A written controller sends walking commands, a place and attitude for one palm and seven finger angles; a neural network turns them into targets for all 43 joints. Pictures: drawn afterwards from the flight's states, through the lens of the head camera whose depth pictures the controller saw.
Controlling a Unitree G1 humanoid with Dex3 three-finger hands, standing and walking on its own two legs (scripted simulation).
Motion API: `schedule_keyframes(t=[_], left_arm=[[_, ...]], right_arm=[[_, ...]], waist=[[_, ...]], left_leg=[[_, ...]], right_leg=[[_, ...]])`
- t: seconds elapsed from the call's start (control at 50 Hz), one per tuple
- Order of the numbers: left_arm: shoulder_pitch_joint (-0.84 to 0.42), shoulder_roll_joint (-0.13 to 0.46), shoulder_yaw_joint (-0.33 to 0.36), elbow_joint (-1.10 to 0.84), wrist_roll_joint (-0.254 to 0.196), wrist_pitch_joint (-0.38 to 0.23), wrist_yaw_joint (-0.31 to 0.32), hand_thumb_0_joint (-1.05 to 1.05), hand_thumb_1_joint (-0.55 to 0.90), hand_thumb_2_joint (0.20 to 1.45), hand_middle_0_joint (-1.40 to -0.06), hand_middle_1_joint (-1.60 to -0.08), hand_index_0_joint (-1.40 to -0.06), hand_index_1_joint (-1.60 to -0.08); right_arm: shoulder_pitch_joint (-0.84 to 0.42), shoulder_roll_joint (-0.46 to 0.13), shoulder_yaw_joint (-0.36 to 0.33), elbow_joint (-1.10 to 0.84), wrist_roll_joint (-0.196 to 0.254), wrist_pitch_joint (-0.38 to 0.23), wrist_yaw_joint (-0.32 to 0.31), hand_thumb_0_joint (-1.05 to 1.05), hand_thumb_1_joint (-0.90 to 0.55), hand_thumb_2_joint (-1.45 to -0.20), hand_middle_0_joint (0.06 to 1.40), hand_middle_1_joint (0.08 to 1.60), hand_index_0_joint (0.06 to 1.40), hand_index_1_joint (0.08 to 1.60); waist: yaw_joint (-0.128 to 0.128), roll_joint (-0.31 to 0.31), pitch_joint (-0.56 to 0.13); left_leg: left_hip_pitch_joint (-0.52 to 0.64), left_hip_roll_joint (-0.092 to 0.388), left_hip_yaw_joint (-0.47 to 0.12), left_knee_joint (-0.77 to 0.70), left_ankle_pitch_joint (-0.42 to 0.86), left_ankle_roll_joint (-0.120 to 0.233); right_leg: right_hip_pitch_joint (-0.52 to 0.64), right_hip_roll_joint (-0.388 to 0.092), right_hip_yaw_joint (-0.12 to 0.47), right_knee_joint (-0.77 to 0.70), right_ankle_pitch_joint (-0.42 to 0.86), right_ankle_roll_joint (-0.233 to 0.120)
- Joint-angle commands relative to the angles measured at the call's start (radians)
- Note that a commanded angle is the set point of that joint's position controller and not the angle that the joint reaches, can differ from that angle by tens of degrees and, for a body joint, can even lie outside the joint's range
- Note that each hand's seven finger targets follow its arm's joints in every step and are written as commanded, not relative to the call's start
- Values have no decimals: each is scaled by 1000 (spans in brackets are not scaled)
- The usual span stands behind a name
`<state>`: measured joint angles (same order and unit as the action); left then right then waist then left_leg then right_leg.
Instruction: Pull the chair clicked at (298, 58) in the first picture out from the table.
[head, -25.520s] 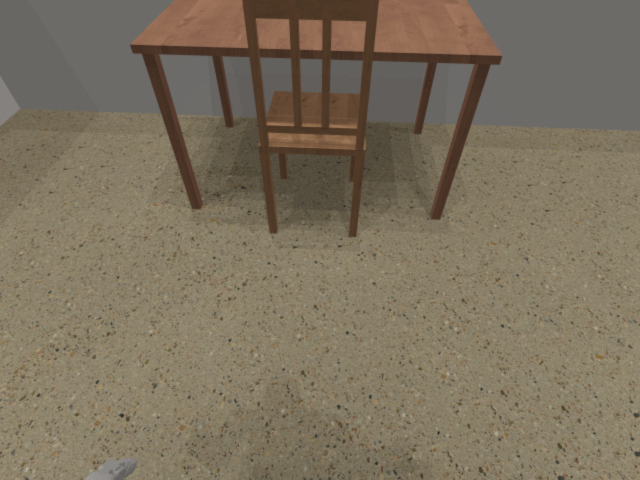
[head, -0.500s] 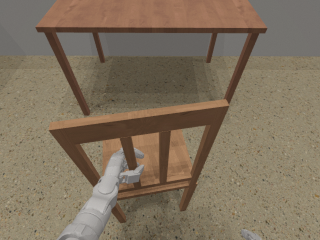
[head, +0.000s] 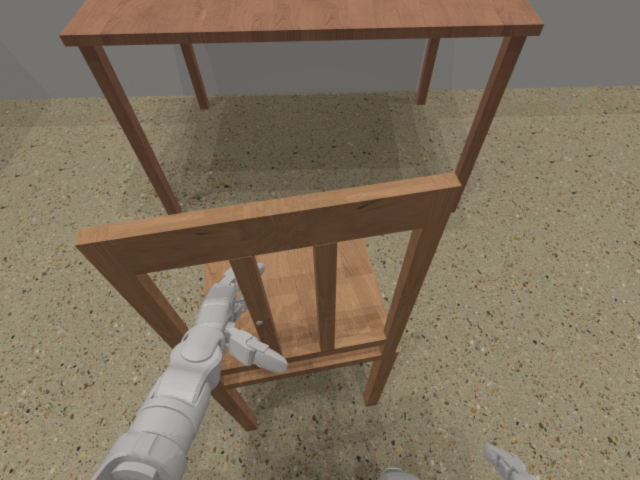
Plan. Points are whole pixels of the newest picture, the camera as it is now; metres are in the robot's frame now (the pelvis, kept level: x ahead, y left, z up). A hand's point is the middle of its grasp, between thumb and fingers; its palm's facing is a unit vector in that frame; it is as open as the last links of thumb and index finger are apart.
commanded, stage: open the thumb and straighten the fingers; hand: left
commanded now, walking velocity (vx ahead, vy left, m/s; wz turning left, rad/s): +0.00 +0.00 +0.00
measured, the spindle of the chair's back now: (261, 315) +0.34 +0.08 -0.04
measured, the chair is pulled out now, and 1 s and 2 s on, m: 0.63 0.63 0.63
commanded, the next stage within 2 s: draw the fingers out of the gap in 0.12 s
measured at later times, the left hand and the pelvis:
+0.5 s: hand (245, 350) +0.29 +0.10 -0.05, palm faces -0.18 -0.98 -0.12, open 17.5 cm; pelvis +0.01 +0.00 +0.00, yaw +0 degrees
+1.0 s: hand (230, 419) +0.21 +0.11 -0.04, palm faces -0.14 -0.98 -0.13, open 17.5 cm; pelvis +0.00 +0.00 -0.01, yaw +2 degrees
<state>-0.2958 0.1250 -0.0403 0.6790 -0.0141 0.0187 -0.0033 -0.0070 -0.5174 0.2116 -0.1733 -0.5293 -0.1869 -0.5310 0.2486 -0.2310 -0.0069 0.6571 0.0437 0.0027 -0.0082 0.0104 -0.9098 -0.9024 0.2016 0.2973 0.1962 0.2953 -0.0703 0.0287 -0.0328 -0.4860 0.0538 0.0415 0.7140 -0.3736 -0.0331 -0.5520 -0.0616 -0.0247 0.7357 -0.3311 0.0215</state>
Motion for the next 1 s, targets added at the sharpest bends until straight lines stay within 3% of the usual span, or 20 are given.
schedule_keyframes(t=[0.0, 0.08, 0.18, 0.2, 0.24, 0.26, 0.32, 0.34, 0.4, 0.44, 0.46, 0.58, 0.62, 0.68, 0.74, 0.8, 0.86, 0.92, 0.98], left_arm=[[-287, 156, 78, -217, -12, -56, -2, 0, -550, 200, 0, 0, 0, 0], [-254, 92, 28, -206, -38, -36, -37, 0, -550, 200, 0, 0, 0, 0], [-253, 112, 29, -229, -39, -27, -50, 0, -550, 200, 0, 0, 0, 0], [-282, 265, 154, -213, -30, -33, -43, 0, -550, 200, 0, 0, 0, 0], [-179, 226, 133, -259, -30, -44, -50, 0, -550, 200, 0, 0, 0, 0], [-138, 239, 139, -279, -26, -47, -52, 0, -550, 200, 0, 0, 0, 0], [-34, 155, 64, -359, -31, -47, -63, 0, -550, 200, 0, 0, 0, 0], [3, 133, 42, -368, -34, -39, -67, 0, -550, 200, 0, 0, 0, 0], [99, 132, 27, -422, -31, -15, -60, 0, -550, 200, 0, 0, 0, 0], [128, 134, 25, -466, -29, -1, -47, 0, -550, 200, 0, 0, 0, 0], [137, 164, 45, -481, -24, 0, -36, 0, -550, 200, 0, 0, 0, 0], [216, 114, -39, -689, -22, -21, -16, 0, -550, 200, 0, 0, 0, 0], [263, 111, -48, -697, -22, -16, -18, 0, -550, 200, 0, 0, 0, 0], [304, 98, -71, -669, -17, 16, -27, 0, -550, 200, 0, 0, 0, 0], [341, 113, -63, -685, -12, 39, -38, 0, -550, 200, 0, 0, 0, 0], [374, 144, -39, -749, -17, 45, -40, 0, -550, 200, 0, 0, 0, 0], [472, 155, -21, -788, -22, 44, -41, 0, -550, 200, 0, 0, 0, 0], [554, 125, -57, -843, -21, 44, -49, 0, -550, 200, 0, 0, 0, 0], [578, 127, -67, -845, -19, 55, -55, 0, -550, 200, 0, 0, 0, 0]], right_arm=[[12, -148, -54, -122, -1, -41, -19, 0, -900, -900, 200, 300, 200, 300], [15, -149, -55, -130, 4, -50, -20, 0, -900, -900, 200, 300, 200, 300], [26, -158, -60, -127, 5, -54, -20, 0, -900, -900, 200, 300, 200, 300], [39, -176, -62, -114, 0, -46, -26, 0, -900, -900, 200, 300, 200, 300], [23, -158, -60, -141, 0, -45, -25, 0, -900, -900, 200, 300, 200, 300], [21, -161, -59, -148, -1, -45, -25, 0, -900, -900, 200, 300, 200, 300], [-1, -149, -58, -169, 5, -51, -15, 0, -900, -900, 200, 300, 200, 300], [-3, -148, -59, -176, 7, -52, -13, 0, -900, -900, 200, 300, 200, 300], [-16, -151, -59, -190, 9, -55, -9, 0, -900, -900, 200, 300, 200, 300], [-26, -153, -58, -203, 9, -55, -9, 0, -900, -900, 200, 300, 200, 300], [-30, -157, -57, -203, 6, -56, -13, 0, -900, -900, 200, 300, 200, 300], [-55, -139, -51, -226, 4, -93, -27, 0, -900, -900, 200, 300, 200, 300], [-57, -140, -48, -223, 4, -100, -30, 0, -900, -900, 200, 300, 200, 300], [-75, -144, -39, -230, 4, -104, -33, 0, -900, -900, 200, 300, 200, 300], [-90, -144, -35, -250, 2, -103, -37, 0, -900, -900, 200, 300, 200, 300], [-104, -139, -28, -268, 2, -107, -41, 0, -900, -900, 200, 300, 200, 300], [-106, -135, -25, -283, 1, -116, -43, 0, -900, -900, 200, 300, 200, 300], [-108, -128, -25, -299, 3, -123, -42, 0, -900, -900, 200, 300, 200, 300], [-106, -130, -22, -301, 2, -127, -45, 0, -900, -900, 200, 300, 200, 300]], waist=[[-1, -71, -303], [-9, -76, -309], [-18, -89, -309], [-6, -97, -312], [15, -73, -336], [27, -67, -344], [24, -20, -336], [21, -38, -339], [24, -33, -302], [21, -63, -283], [24, -63, -267], [11, -19, -294], [5, -60, -283], [-1, -79, -215], [12, -87, -212], [23, -51, -232], [36, -44, -233], [30, -40, -224], [12, -75, -166]], left_leg=[[81, -42, 15, -72, 219, 57], [79, -41, 12, -63, 232, 54], [76, -42, 8, -52, 243, 56], [55, -45, 8, -45, 238, 58], [61, -48, 17, -56, 258, 58], [58, -48, 17, -55, 271, 55], [80, -41, 21, -49, 307, 51], [87, -38, 20, -47, 316, 51], [77, -36, 15, -49, 298, 48], [68, -36, 13, -49, 278, 50], [64, -36, 8, -49, 275, 49], [124, -35, -7, -26, 306, 53], [115, -35, -15, -20, 294, 53], [77, -38, -22, -16, 237, 52], [60, -45, -26, -14, 194, 54], [61, -50, -24, -7, 195, 55], [50, -51, -26, -1, 209, 52], [41, -50, -24, 11, 205, 50], [1, -53, -32, 21, 155, 53]], right_leg=[[190, 42, -25, -82, 266, -19], [186, 44, -34, -81, 281, -19], [176, 42, -34, -77, 298, -17], [194, 40, -20, -74, 303, -15], [227, 36, -20, -68, 329, -16], [243, 34, -20, -63, 340, -20], [225, 32, -30, -55, 362, -25], [221, 34, -35, -54, 362, -24], [202, 33, -41, -57, 338, -24], [190, 34, -44, -58, 317, -21], [188, 35, -46, -56, 308, -24], [168, 33, -49, -41, 307, -24], [160, 34, -53, -38, 300, -21], [125, 33, -59, -41, 248, -18], [124, 31, -57, -42, 202, -18], [139, 26, -50, -38, 201, -21], [148, 27, -52, -30, 208, -27], [132, 24, -54, -23, 205, -24], [95, 25, -52, -32, 150, -19]])
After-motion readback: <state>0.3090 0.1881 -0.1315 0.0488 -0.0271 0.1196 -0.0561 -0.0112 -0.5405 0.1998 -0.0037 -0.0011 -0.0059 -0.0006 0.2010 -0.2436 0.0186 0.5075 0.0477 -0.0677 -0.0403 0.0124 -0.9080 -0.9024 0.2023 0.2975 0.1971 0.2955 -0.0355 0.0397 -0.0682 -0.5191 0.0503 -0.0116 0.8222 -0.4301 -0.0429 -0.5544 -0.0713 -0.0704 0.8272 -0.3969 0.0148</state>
